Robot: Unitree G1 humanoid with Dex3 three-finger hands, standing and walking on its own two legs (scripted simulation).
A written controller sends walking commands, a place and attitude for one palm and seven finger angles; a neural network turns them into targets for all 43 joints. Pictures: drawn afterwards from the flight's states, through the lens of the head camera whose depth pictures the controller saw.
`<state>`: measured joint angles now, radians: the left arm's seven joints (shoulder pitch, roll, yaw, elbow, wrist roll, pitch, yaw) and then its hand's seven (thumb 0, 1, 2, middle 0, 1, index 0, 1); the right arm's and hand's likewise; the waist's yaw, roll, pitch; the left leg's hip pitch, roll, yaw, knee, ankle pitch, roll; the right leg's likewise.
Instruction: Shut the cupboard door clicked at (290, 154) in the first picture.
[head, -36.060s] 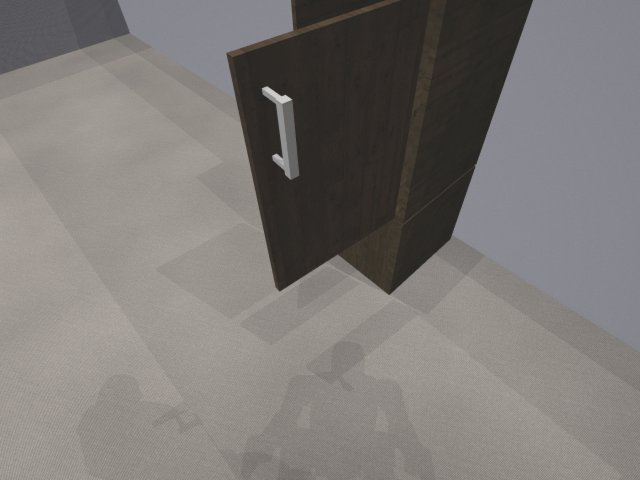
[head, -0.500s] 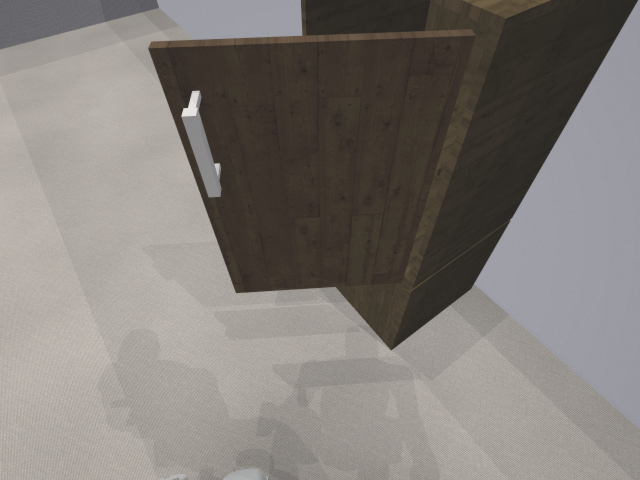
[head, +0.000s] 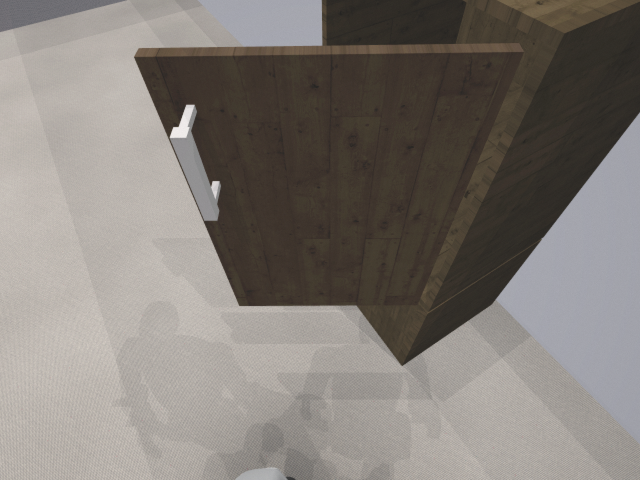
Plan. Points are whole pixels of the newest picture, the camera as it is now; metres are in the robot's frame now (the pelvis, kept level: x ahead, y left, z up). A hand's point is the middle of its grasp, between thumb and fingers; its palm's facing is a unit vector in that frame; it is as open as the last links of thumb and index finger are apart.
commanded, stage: come to a stop and stand still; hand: left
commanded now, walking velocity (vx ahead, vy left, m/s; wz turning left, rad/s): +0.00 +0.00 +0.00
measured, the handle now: (200, 167) +0.45 +0.19 +0.12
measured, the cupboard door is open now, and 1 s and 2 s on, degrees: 58 58 58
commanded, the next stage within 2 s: none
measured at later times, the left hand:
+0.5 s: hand out of the picture +0.05 +0.25 -0.15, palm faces -0.05 -0.97 -0.24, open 7.4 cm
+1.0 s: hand out of the picture -0.07 +0.28 -0.17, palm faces -0.02 -0.98 -0.20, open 7.4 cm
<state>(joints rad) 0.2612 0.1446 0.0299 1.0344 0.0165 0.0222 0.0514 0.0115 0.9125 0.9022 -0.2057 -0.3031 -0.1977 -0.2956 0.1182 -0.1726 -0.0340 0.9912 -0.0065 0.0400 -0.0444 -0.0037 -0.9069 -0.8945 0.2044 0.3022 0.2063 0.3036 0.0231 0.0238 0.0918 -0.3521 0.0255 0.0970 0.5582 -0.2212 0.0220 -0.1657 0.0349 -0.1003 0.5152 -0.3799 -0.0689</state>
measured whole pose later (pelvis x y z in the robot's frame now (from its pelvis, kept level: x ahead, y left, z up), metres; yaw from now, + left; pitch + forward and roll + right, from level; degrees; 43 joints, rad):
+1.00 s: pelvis -0.04 +0.09 +0.01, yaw -1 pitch +0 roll -1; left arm 0.36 0.21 -0.02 1.06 0.01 0.01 0.04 0.01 0.91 0.90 -0.20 -0.30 -0.20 -0.30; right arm 0.24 -0.20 0.02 1.05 0.00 -0.01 -0.02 0.00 -0.91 -0.89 0.20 0.30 0.21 0.30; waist 0.02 -0.03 0.03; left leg -0.23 -0.13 0.04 0.38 -0.16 0.14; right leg -0.18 -0.02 0.04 0.42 -0.25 0.00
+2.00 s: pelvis -0.01 +0.05 +0.01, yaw -1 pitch +0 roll +0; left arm 0.24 0.23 -0.02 1.07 0.01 -0.01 0.04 0.01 0.90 0.90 -0.20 -0.30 -0.20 -0.30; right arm 0.18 -0.22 0.03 1.11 0.00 -0.03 -0.02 0.00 -0.91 -0.89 0.20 0.30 0.21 0.30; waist 0.00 -0.03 0.04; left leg -0.16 -0.10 0.01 0.37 -0.21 0.09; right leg -0.10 0.01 0.02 0.38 -0.28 0.00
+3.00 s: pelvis +0.00 +0.04 +0.01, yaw -1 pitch +0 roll +0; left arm 0.23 0.25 -0.02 1.07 0.00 -0.02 0.03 0.01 0.90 0.90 -0.20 -0.30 -0.20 -0.30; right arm 0.17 -0.23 0.03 1.13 0.00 -0.03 -0.03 0.00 -0.91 -0.89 0.20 0.30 0.21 0.30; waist 0.00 -0.03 0.03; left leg -0.13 -0.08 0.00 0.34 -0.20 0.06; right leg -0.07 0.03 0.01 0.34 -0.27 -0.03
